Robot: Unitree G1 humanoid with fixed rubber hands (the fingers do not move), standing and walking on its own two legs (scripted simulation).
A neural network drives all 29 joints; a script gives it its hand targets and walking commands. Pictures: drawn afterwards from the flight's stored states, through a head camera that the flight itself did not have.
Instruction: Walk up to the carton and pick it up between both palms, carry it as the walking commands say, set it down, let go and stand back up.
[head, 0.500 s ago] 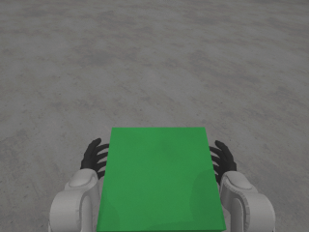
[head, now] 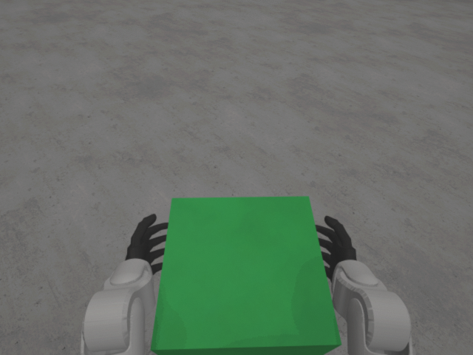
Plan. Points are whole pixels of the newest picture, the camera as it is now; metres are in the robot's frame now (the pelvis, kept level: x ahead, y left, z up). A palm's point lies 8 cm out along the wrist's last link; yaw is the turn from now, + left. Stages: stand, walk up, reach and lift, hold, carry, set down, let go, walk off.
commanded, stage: carry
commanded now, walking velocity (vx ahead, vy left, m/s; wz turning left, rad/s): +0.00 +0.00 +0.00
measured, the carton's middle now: (241, 289) +0.24 +0.00 +0.01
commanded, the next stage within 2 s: hold in 1.60 s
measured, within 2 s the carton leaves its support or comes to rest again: neither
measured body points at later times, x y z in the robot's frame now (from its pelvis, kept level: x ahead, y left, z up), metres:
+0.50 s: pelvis -0.04 -0.01 +0.01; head -0.06 -0.01 +0.46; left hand +0.23 +0.15 +0.06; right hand +0.23 -0.16 +0.06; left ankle -0.08 +0.11 -0.73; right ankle -0.07 -0.10 -0.73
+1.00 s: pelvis -0.07 +0.00 +0.01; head -0.08 +0.00 +0.46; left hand +0.22 +0.15 +0.05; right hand +0.22 -0.15 +0.05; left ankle -0.08 +0.11 -0.73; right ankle -0.07 -0.10 -0.73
